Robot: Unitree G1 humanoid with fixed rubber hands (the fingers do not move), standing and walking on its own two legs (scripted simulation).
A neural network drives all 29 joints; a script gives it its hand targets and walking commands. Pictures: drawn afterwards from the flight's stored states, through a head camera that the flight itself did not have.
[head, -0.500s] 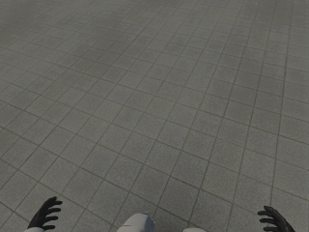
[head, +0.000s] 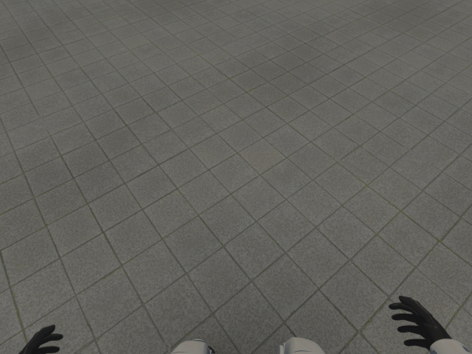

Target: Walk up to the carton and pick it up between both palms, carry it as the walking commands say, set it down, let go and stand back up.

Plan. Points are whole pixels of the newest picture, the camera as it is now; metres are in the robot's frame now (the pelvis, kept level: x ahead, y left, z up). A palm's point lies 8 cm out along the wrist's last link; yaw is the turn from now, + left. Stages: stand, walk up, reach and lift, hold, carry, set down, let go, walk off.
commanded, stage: walk up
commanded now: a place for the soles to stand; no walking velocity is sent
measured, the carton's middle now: out of the picture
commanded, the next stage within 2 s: none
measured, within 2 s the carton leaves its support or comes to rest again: neither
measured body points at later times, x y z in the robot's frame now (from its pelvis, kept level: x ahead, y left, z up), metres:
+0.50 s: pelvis -0.01 +0.05 +0.00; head +0.01 +0.05 +0.45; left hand -0.11 +0.43 -0.05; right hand +0.32 -0.13 -0.06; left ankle -0.03 +0.25 -0.71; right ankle +0.06 -0.06 -0.72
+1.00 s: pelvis -0.01 +0.17 +0.00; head +0.00 +0.19 +0.45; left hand -0.31 +0.42 -0.07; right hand +0.38 +0.21 -0.04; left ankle -0.09 +0.32 -0.73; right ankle +0.08 +0.02 -0.71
